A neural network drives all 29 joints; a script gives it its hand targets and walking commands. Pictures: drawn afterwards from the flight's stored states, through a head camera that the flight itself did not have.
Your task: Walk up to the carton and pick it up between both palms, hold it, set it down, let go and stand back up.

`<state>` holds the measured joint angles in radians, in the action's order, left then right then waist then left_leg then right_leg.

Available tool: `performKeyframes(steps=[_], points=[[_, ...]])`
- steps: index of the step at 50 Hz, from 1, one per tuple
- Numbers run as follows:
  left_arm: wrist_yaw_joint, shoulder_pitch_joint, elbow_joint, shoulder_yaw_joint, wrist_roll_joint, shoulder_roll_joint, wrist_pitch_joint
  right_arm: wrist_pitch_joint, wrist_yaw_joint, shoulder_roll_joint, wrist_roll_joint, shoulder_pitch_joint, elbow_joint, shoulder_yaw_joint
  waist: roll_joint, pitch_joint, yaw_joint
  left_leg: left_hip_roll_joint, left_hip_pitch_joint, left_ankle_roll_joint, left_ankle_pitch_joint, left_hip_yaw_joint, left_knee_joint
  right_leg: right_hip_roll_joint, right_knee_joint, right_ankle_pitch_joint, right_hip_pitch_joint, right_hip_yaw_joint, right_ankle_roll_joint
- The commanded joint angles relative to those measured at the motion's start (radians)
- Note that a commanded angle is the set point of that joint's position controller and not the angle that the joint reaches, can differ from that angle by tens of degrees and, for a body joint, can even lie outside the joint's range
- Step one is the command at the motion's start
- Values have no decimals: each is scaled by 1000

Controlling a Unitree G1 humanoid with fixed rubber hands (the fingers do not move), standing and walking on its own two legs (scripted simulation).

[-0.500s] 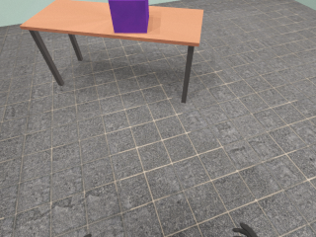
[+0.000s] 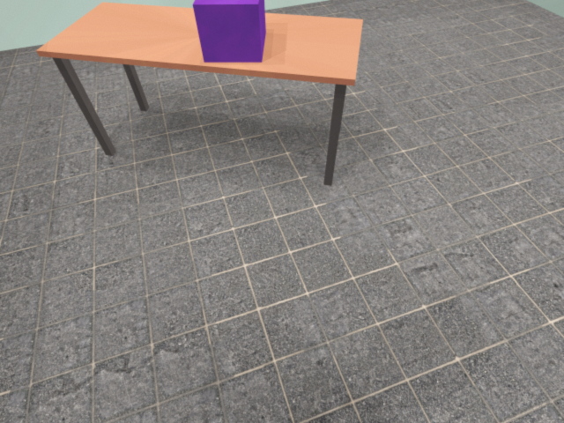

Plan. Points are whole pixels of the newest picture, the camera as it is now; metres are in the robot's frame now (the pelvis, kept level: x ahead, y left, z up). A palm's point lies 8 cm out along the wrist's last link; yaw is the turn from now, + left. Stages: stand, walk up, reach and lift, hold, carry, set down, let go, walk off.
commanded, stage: stand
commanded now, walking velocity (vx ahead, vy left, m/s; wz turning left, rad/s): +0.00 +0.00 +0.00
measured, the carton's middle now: (233, 20) +1.46 +0.21 -0.08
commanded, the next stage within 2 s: walk up in 1.70 s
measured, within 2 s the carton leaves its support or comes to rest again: neither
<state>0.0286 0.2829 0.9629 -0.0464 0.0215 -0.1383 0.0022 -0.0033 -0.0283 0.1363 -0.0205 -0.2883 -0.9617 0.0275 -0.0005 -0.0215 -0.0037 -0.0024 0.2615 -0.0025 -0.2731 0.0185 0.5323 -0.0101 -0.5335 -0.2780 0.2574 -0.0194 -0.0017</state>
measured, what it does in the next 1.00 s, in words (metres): stands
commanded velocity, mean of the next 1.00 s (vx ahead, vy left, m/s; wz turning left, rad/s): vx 0.00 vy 0.00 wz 0.00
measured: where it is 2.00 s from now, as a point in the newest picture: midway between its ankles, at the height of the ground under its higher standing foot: outside the picture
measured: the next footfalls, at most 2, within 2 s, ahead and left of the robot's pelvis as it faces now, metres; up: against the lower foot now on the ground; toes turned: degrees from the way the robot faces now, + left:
none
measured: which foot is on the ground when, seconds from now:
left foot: down 0.00-1.00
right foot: down 0.00-1.00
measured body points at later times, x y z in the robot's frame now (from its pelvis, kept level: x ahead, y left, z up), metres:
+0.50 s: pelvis +0.01 -0.01 +0.00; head +0.02 -0.01 +0.45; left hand +0.00 +0.20 -0.16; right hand +0.01 -0.21 -0.16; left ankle +0.01 +0.12 -0.73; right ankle +0.00 -0.12 -0.73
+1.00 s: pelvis +0.01 +0.00 +0.01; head +0.02 +0.00 +0.46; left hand -0.01 +0.20 -0.16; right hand -0.02 -0.20 -0.16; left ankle +0.01 +0.12 -0.73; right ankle +0.00 -0.12 -0.73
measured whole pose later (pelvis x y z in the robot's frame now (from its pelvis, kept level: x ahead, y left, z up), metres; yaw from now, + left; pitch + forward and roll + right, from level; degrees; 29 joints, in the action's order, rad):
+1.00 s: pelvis +0.01 +0.00 +0.01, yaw -1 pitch -2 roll +0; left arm 0.05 0.28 1.16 -0.02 0.02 -0.09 0.00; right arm 0.00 -0.05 0.09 -0.02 -0.31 -1.15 0.02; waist 0.00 -0.05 0.00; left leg 0.01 0.18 -0.01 -0.25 0.01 0.46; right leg 0.00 -0.46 -0.25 0.18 -0.01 -0.01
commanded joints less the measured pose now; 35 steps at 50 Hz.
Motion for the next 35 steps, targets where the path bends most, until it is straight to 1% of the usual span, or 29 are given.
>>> performKeyframes(steps=[1, 2, 3, 4, 5, 6, 7, 9, 10, 11, 12, 13, 14, 15, 16, 18, 19, 21, 22, 25, 26, 27, 29, 30, 31, 32, 33, 34, 35], points=[[5, 72, 9, -15, -1, -66, -15, -17, -3, 85, -2, -28, 15, 17, 8, -29, -10, 65, -3, 36, 71, 66, -126, -53, 130, 77, 12, 70, -35], [4, 79, 21, -16, -4, -71, -17, -15, -1, 101, -1, -39, 8, 25, -4, -7, 5, 66, -9, 42, 71, 79, -134, -52, 130, 74, 0, 67, -36], [3, 78, 25, -21, -5, -93, -22, -15, 2, 100, 0, -40, -3, 26, -24, -5, -1, 61, -16, 42, 106, 74, -126, -59, 132, 96, -15, 74, -36], [8, 70, 34, -17, 0, -89, -26, -15, -3, 105, 1, -61, -19, 29, 32, -8, 11, 63, -34, 38, 105, 66, -122, -65, 142, 104, -8, 79, -39], [9, 77, 52, -14, -3, -62, -24, -19, -6, 77, -3, -47, -27, 22, 11, 1, 1, 72, -27, 40, 134, 78, -125, -59, 132, 127, -28, 68, -36], [10, 85, 53, -8, -4, -48, -25, -16, -5, 110, -1, -58, -35, 29, -2, 7, 7, 66, -37, 40, 131, 72, -121, -64, 135, 132, -32, 77, -41], [8, 72, 59, -10, -1, -62, -26, -17, -5, 70, 4, -44, -40, 23, -7, 3, 7, 63, -59, 38, 148, 60, -115, -67, 146, 129, -19, 83, -48], [11, 57, 65, -17, 2, -87, -23, -15, -7, 64, -3, -55, -61, 17, -49, -28, 14, 64, -48, 34, 168, 55, -126, -66, 142, 143, -19, 77, -42], [14, 61, 79, -13, 0, -82, -22, -11, -10, 53, 2, -62, -73, 15, -43, -9, 10, 60, -65, 28, 200, 50, -114, -74, 148, 166, -33, 85, -47], [16, 101, 92, -9, -1, -65, -22, -11, -11, 66, 4, -63, -77, 17, -23, -4, 3, 72, -73, 33, 184, 58, -114, -64, 147, 163, -26, 74, -40], [17, 97, 106, -2, -6, -52, -22, -7, -10, 39, 5, -55, -78, 9, 47, -50, 7, 70, -64, 32, 180, 59, -113, -67, 156, 158, -5, 76, -43], [17, 82, 109, -2, -5, -52, -20, -10, -12, 68, 2, -63, -80, 17, 12, -25, 8, 76, -49, 33, 183, 66, -125, -64, 149, 165, -42, 77, -43], [13, 85, 117, 7, -5, -24, -20, -5, -12, 88, 4, -44, -75, 20, 34, -47, 6, 70, -43, 29, 163, 58, -115, -69, 158, 169, -24, 79, -40], [14, 82, 112, -3, -1, -47, -20, -5, -14, 70, 0, -41, -82, 18, 12, 1, 1, 70, -70, 34, 148, 59, -126, -62, 154, 133, -35, 68, -42], [16, 88, 125, 1, -3, -37, -20, -3, -17, 56, 0, -45, -91, 13, -5, -38, 1, 66, -62, 33, 144, 45, -116, -65, 166, 127, -13, 83, -42], [15, 79, 129, -6, -4, -68, -18, -1, -16, 29, -1, -58, -108, 3, -12, -44, 4, 67, -41, 27, 150, 48, -131, -65, 152, 146, -29, 85, -41], [17, 88, 130, -1, -2, -40, -19, -2, -19, 36, 0, -65, -114, 4, -26, -44, 3, 75, -28, 35, 151, 56, -129, -69, 151, 152, -49, 81, -41], [19, 118, 157, 1, -3, -57, -15, -2, -23, 41, 6, -57, -123, 6, 38, -59, -1, 70, -57, 29, 147, 49, -136, -63, 170, 141, -14, 84, -43], [21, 107, 159, 4, -3, -37, -14, -2, -19, 49, 5, -58, -120, 8, 41, -56, 8, 70, -57, 28, 154, 46, -126, -72, 176, 163, -27, 89, -44], [23, 95, 158, 7, -5, -25, -18, 2, -23, 10, 2, -87, -152, -2, -7, -60, 9, 76, -67, 22, 188, 44, -129, -68, 166, 170, -30, 85, -44], [19, 110, 161, 5, -6, -28, -17, 3, -24, 20, 0, -81, -154, 1, -1, -44, -1, 79, -61, 19, 161, 50, -133, -57, 160, 168, -52, 78, -40], [18, 95, 156, 0, -4, -50, -19, 5, -27, 62, 0, -68, -151, 13, -24, -53, 2, 73, -56, 24, 143, 47, -144, -66, 173, 159, -44, 87, -40], [17, 89, 165, 8, -4, -31, -17, 2, -23, 61, 3, -81, -157, 14, 22, -77, 10, 71, -82, 21, 140, 48, -145, -63, 184, 113, 1, 90, -42], [15, 81, 164, -2, -2, -51, -17, 1, -21, 51, 5, -85, -162, 10, 19, -63, 10, 77, -40, 21, 142, 56, -151, -56, 177, 141, -57, 75, -38], [17, 92, 169, 4, -5, -22, -14, 2, -16, 60, 1, -77, -160, 12, -8, -54, 7, 71, -43, 20, 109, 46, -149, -57, 177, 126, -48, 75, -30], [15, 101, 168, -1, -2, -45, -14, 3, -18, 44, -2, -58, -152, 10, 16, -44, -7, 69, -44, 14, 130, 46, -149, -55, 175, 104, -57, 72, -36], [19, 115, 177, 0, -2, -48, -15, 3, -21, 37, 1, -73, -167, 5, 4, -44, -8, 70, -72, 16, 123, 35, -145, -60, 189, 96, -45, 87, -40], [22, 105, 175, 0, -5, -42, -13, 2, -22, 35, 0, -64, -173, 6, 5, -71, -6, 78, -57, 15, 134, 44, -154, -61, 184, 122, -41, 75, -36], [21, 92, 169, -6, -4, -54, -8, -3, -23, 11, 2, -84, -174, -3, -27, -57, -4, 73, -53, 14, 142, 37, -146, -60, 177, 127, -59, 85, -40]])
